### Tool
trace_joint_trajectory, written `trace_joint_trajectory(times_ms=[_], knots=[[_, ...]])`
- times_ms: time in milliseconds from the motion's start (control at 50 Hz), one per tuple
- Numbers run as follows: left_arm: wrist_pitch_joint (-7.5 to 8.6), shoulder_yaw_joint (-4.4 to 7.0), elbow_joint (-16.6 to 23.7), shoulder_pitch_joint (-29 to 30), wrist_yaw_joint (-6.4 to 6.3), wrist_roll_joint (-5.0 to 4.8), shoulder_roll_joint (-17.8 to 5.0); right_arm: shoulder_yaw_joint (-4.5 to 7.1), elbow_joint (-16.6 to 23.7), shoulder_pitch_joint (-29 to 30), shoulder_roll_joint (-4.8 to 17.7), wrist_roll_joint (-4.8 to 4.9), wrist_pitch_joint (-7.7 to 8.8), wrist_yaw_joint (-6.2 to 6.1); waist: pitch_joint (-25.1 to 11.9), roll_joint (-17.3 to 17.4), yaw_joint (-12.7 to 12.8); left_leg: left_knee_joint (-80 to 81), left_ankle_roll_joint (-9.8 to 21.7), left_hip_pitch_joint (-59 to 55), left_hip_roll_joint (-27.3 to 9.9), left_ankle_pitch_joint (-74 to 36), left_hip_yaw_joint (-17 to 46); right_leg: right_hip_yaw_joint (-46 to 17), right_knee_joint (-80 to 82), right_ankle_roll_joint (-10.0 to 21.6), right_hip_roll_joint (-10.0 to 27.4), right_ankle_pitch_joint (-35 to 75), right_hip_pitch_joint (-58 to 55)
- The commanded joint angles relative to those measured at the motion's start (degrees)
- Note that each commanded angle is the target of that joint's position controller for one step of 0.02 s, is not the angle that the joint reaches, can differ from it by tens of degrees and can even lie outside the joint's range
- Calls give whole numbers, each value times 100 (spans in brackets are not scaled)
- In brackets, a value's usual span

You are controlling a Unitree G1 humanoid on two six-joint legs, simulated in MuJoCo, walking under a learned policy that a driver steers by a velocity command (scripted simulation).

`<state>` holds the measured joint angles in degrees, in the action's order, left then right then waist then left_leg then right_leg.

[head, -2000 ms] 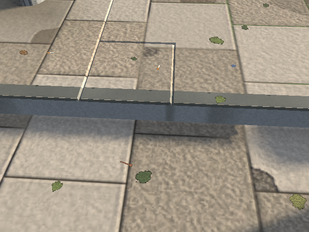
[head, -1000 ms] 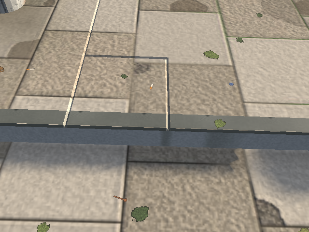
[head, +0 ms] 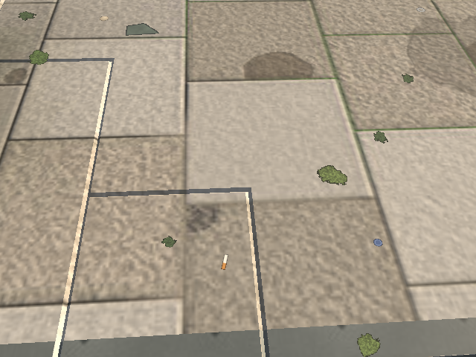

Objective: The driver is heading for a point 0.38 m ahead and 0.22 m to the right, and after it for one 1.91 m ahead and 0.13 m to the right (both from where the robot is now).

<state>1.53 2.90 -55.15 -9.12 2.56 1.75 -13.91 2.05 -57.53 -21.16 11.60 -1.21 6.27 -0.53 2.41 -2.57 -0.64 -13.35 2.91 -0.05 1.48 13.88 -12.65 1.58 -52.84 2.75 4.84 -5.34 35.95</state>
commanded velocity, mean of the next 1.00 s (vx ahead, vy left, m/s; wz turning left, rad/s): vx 0.50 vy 0.00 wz -0.45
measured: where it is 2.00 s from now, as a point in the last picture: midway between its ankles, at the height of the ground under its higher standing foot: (320, 151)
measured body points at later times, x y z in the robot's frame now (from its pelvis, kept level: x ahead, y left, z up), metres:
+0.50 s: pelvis +0.25 -0.06 -0.01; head +0.27 -0.08 +0.44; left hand +0.28 +0.20 -0.14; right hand +0.38 -0.31 -0.11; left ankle +0.33 +0.06 -0.46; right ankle +0.19 -0.08 -0.75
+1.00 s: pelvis +0.54 -0.12 +0.13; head +0.55 -0.12 +0.58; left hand +0.84 -0.05 +0.06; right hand +0.40 -0.32 -0.01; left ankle +0.56 -0.04 -0.61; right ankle +0.54 -0.29 -0.48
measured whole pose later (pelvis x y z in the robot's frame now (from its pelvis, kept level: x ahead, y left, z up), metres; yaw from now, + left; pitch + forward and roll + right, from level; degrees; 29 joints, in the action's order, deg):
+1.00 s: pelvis +0.54 -0.12 +0.13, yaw -28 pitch +3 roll +1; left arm 4.0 -1.3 -35.0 -2.7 1.6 0.6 -10.9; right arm 1.5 -53.5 -26.3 10.9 0.9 5.2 0.9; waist -2.1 -1.7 -1.7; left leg -28.7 3.8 15.3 2.0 16.8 -5.7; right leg -4.0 -75.9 5.2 2.0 -5.3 49.7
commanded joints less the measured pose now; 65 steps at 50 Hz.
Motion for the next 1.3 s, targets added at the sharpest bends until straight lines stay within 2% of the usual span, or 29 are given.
trace_joint_trajectory(times_ms=[20, 120, 160, 180, 200, 220, 260, 300, 380, 520, 620, 680, 700, 720, 740, 760, 800, 820, 860, 920, 980, 1040, 1120, 1180, 1200, 1220, 1240, 1260, 1300], knots=[[71, -89, 592, 815, 64, 5, 29, 106, 228, 29, 721, 7, 76, -62, 329, 667, -34, 466, 385, 349, -1415, -2792, 152, 320, 1092, 15, -93, 476, -193], [9, -20, 548, 150, -62, 63, -206, 176, 265, 8, 974, -13, -44, -141, -230, 900, 272, -1124, 322, -252, -1681, -5657, -196, 741, 1321, 551, -670, -477, -1206], [76, 104, 267, -901, -141, 81, -341, 235, 398, 223, 1144, 19, -169, -110, -737, 728, 751, -3035, 234, 53, -1657, -5429, -219, 773, 1967, 855, -1024, -537, -2394], [117, 279, 122, -1562, -205, 134, -764, 244, 528, 314, 1148, 27, -196, -76, -1045, 299, 1099, -4652, 21, 1036, -1434, -3648, -188, 58, 2466, 1052, -657, -423, -3490], [88, 448, 233, -1224, -258, 131, -1573, 103, 850, -33, 402, 7, -165, 6, -1166, -1149, 426, -6788, -316, 3183, -405, 1692, -2, -2554, 2593, 1686, 1098, 1460, -4678], [-6, 505, 259, -1539, -212, -80, -1687, 129, 1021, 301, 709, -1, -137, 46, -1746, -544, 726, -7554, -322, 4033, -103, 1525, 1270, -4080, 3464, 2238, 1406, 610, -4998], [-60, 355, 312, -1004, -276, -142, -1007, 94, 1175, 810, 659, -67, -40, 71, -389, 114, 426, -7559, -251, 4752, -589, 654, 1289, -3066, 3774, 1862, 1112, -746, -3789], [-3, 195, 435, -680, -322, -154, -554, 70, 1204, 708, 532, -183, -174, 80, -190, 398, 17, -7658, -328, 4526, -746, 392, 1323, -2338, 3727, 1505, 557, 196, -2883], [203, 172, 382, -1259, -324, -84, -714, -62, 1598, 1012, 90, -175, -515, 75, -378, -12, 53, -9335, -466, 5493, -560, 697, 965, -2109, 3409, 1552, 259, 1035, -2491], [286, -74, -108, -2396, -363, -89, -530, -540, 3110, 3294, -472, -337, -540, -10, 188, 55, 457, -10057, -136, 8272, -504, 1256, 759, -2724, 3827, 1184, 24, -1242, -2615], [181, 6, 46, -2528, -610, -213, -654, -513, 3338, 3103, -216, -240, -658, 55, -410, -14, 480, -7637, -6, 6389, -413, 1059, 472, -2074, 4504, 1210, 302, 3166, -3744], [148, 150, 517, -1783, -490, -143, -915, -363, 2999, 1696, -46, -9, -577, 37, -1260, -492, -464, -5621, 309, 2899, 227, 1312, 472, -1529, 3119, 902, 252, 7686, -3112], [263, 253, 583, -1721, -417, -145, -1129, -189, 2809, 945, 277, 83, -544, -5, -1590, -749, -841, -5154, 394, 2249, 319, 1656, 876, -1667, 2094, 865, 459, 8473, -3344], [430, 331, 770, -1226, -323, -192, -1165, 37, 2621, -22, 774, 10, -450, -48, -2076, -273, -1434, -4125, 661, 1078, -239, 2227, 1998, -1506, 284, 710, 133, 7659, -2772], [541, 230, 1215, -1083, -167, -277, -349, 194, 2438, -328, 1370, -184, -384, -62, -2470, 1716, -1115, -2113, 1198, 128, -1916, 2477, 5049, -1060, -2145, 337, -1145, 1017, -1105], [563, 86, 1095, -1315, -6, -275, 19, 179, 2611, 118, 1379, -80, -233, -229, -2806, 2656, -853, -146, 1798, -377, -2606, 1277, 8053, -2046, -4345, 243, -1744, -998, 255], [333, 24, 1194, -1172, 65, -289, 3, -50, 2057, 602, 302, 264, -100, -124, -774, 945, -259, -592, 1394, 1319, -2216, 1539, 6104, -1231, -5425, 161, -1171, -1256, 965], [215, -65, 1373, -969, 42, -239, 133, -126, 1742, 680, -54, 202, -81, -12, -143, 68, 78, -767, 1119, 2163, -1908, 1912, 4984, -996, -5352, 291, -875, -1228, 1048], [55, -170, 1542, -919, -60, -275, 180, -187, 1380, 808, -410, 13, 11, 154, 122, 115, 431, -793, 832, 2987, -1447, 1269, 3565, -1075, -5432, 508, -657, -1189, 885], [160, -394, 1887, -551, -94, -258, 406, -118, 915, 413, -187, 144, 76, 268, 149, 276, 630, -485, 792, 2616, -966, 257, 2390, -1078, -4376, 638, -543, -550, 1657], [264, -410, 2155, 252, -105, -10, -11, -27, 1000, 372, 303, 262, 46, 110, -238, 287, 407, 196, 939, 2451, -543, -724, 1673, 15, -1177, 87, -229, 344, 603], [408, -424, 2305, 1078, -92, -219, 83, 97, 1005, -183, 723, 325, 107, -12, -499, 616, -104, 370, 959, 1414, -758, -1735, 1800, -63, 836, -320, -312, 724, -116], [478, -266, 2379, 1679, -17, -345, -124, 202, 1016, -660, 959, 344, -64, -40, -213, 882, -423, -18, 969, 249, -1244, -1496, 2394, -212, 2269, -363, -478, 493, -158], [584, -15, 2232, 1182, -29, -336, -506, 278, 1055, -548, 1068, 318, -196, -30, -366, 1081, -75, -776, 784, 261, -1227, -2296, 2550, -188, 3000, -95, -647, 153, -1358], [606, 109, 2044, 489, -77, -269, -726, 280, 1133, -416, 1037, 298, -188, -6, -818, 1034, 243, -1545, 634, 630, -977, -2697, 2348, -296, 2929, 118, -478, 207, -2496], [610, 236, 1886, -664, -159, -138, -1078, 207, 1417, -48, 849, 220, -131, 10, -1637, 666, 813, -3045, 447, 1783, -690, -1831, 2129, -1105, 2606, 537, 441, 218, -4220], [522, 340, 1856, -1130, -219, -27, -1512, 8, 1636, -576, 177, 247, -42, 22, -2471, -899, 646, -4992, 55, 4028, 5, 910, 1533, -3336, 2781, 1446, 1968, -161, -6250], [480, 246, 1871, -1148, -240, -75, -1009, 71, 1607, -585, 566, 338, -2, 29, -2593, -1116, 711, -6076, -12, 4754, -177, 1710, 1971, -4391, 3352, 1693, 2099, -1339, -6099], [460, 87, 1813, -605, -279, -184, -449, 228, 1728, 218, 914, 368, -91, 3, -1169, -246, 541, -6453, -108, 4947, -608, 806, 1847, -2786, 3655, 1248, 1620, -1220, -4533]])
Velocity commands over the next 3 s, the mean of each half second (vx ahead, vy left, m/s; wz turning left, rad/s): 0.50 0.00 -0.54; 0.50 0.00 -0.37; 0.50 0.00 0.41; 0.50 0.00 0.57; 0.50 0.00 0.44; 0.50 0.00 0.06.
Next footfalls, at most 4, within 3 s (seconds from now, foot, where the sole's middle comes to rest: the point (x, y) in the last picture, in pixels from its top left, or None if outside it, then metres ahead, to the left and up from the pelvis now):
0.18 right None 0.22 -0.09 -0.78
0.72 left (260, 297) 0.59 -0.05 -0.64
1.22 right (365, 249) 0.74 -0.36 -0.64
1.72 left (283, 157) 1.10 -0.15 -0.64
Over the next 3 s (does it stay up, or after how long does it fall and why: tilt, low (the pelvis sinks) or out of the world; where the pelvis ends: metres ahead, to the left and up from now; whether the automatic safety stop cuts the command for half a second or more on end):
stays up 1.55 -0.09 0.14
